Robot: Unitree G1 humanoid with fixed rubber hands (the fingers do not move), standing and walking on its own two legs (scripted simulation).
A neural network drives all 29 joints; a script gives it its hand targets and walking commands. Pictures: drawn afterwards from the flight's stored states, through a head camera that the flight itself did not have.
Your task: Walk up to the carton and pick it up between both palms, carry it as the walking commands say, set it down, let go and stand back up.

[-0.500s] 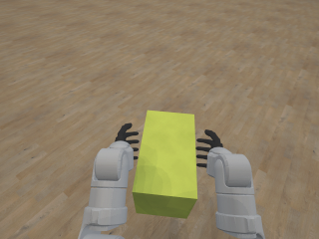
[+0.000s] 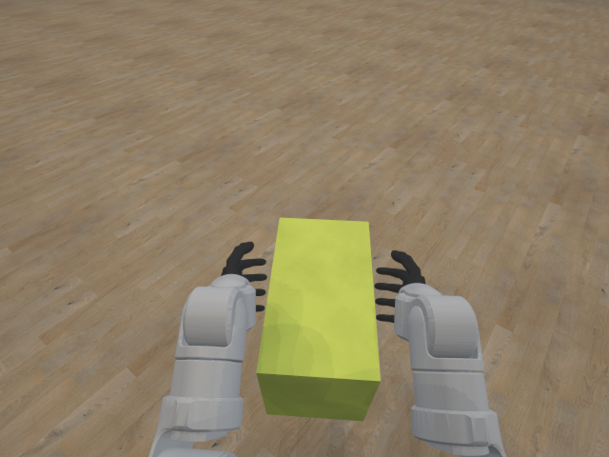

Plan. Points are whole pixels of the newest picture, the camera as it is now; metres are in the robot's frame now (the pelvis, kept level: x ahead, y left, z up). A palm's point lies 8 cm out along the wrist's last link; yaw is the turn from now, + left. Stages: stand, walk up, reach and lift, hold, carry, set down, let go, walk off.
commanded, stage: carry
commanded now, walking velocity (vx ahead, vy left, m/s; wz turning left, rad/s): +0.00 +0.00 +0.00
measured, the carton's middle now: (319, 314) +0.34 -0.01 +0.01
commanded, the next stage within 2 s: hold in 0.12 s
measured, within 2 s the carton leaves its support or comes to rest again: neither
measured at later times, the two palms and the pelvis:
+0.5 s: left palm (241, 317) +0.28 +0.09 +0.09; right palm (421, 320) +0.28 -0.14 +0.08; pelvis -0.03 -0.02 +0.00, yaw +7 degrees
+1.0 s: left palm (207, 317) +0.25 +0.12 +0.13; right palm (399, 317) +0.27 -0.10 +0.10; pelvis -0.09 -0.03 +0.00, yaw +16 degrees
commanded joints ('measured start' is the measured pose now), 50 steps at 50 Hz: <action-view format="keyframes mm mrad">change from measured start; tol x8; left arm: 1 -393 -1061 -512 0 -403 -1 -286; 6 -391 -1057 -510 1 -399 -10 -285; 7 -85 -923 -130 714 -31 -178 -301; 9 -119 -943 -244 426 -46 -430 -313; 12 -293 -1118 -400 158 -98 -528 -317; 16 -388 -1137 -466 336 -103 -517 -323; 25 -597 -1082 -158 696 -26 -535 -348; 42 -952 -850 174 1089 101 -591 -346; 50 -1019 -761 179 1079 79 -590 -316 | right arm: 1 -514 1041 541 -82 417 -56 290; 6 -504 1039 539 -74 411 -65 289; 7 -56 863 70 589 102 -241 317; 8 1 835 113 427 52 -397 325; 10 -247 940 295 177 101 -555 360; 13 -431 1029 506 -63 201 -575 380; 17 -403 897 339 188 108 -535 385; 25 -630 934 132 522 27 -517 414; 50 -1035 732 -217 702 -61 -548 340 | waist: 1 1 -8 -232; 6 1 -8 -237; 7 94 15 39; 8 -23 -27 -54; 12 26 26 -432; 16 -122 49 -224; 23 -30 21 14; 50 -23 -95 -93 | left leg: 1 -12 151 -156 -118 215 -9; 6 -10 150 -157 -113 221 -10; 7 -129 -17 -221 -163 256 -5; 12 234 -41 -297 -96 795 -47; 14 240 -36 -309 -101 644 -89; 17 96 -30 -330 -187 210 -99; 21 -126 -2 -346 -289 -41 -50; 41 -305 -33 -206 -120 -200 22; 50 -172 -43 -205 -39 -242 -4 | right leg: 1 159 -73 116 -38 84 -6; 6 159 -73 119 -39 92 -7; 7 251 85 230 -157 216 -17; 9 529 117 263 -53 518 -17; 11 552 141 243 -50 635 10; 18 485 157 176 -103 210 37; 22 597 157 177 -65 162 46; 37 585 90 306 -168 -253 69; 45 470 70 355 -170 -373 52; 50 356 79 326 -121 -314 47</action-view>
